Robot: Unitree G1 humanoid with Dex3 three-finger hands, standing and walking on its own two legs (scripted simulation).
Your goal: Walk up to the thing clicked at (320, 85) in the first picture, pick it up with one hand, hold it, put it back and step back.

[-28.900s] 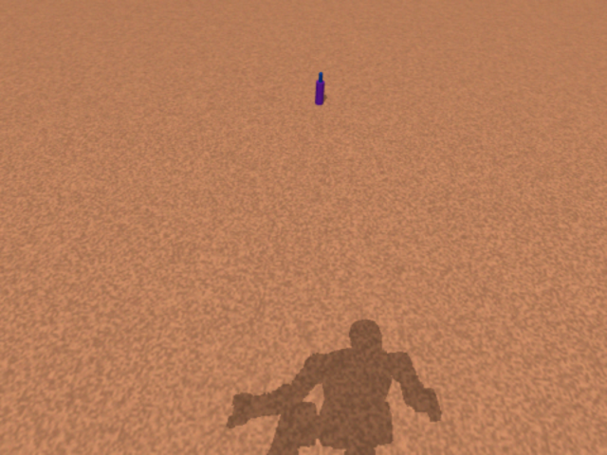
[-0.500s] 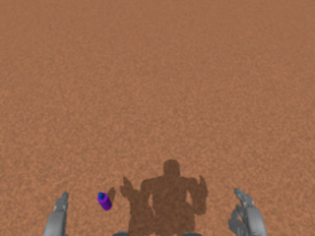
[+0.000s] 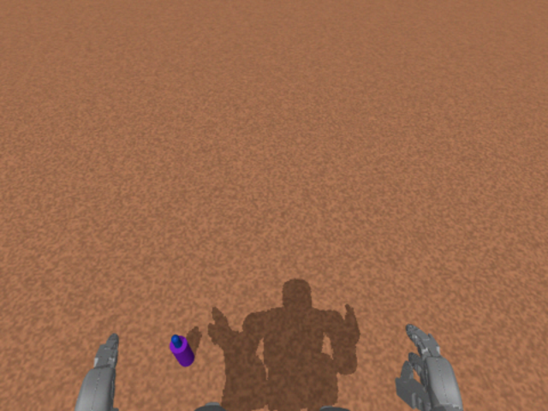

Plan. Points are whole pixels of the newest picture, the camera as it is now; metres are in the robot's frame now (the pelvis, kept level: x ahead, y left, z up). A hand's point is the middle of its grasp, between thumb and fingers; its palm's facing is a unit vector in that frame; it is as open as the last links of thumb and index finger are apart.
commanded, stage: home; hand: left
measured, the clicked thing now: (180, 348) +0.41 +0.27 -0.62
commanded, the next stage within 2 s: stand in 0.50 s
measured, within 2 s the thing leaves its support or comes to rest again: neither
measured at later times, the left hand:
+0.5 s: hand (140, 397) +0.17 +0.18 -0.05, palm faces +0.10 -0.95 -0.28, open 17.6 cm
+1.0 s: hand out of the picture +0.16 +0.20 -0.09, palm faces -0.04 -0.94 -0.33, open 10.6 cm
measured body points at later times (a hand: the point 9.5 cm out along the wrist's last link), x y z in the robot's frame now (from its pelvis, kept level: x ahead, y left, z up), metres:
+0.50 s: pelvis +0.00 +0.00 +0.00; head +0.02 +0.01 +0.45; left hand +0.16 +0.23 -0.03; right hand +0.16 -0.24 -0.07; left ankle +0.03 +0.13 -0.69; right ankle +0.01 -0.13 -0.69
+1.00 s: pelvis +0.00 +0.00 +0.01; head +0.02 +0.01 +0.46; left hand +0.16 +0.25 -0.07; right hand +0.15 -0.25 -0.09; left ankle +0.03 +0.13 -0.69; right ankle +0.01 -0.13 -0.69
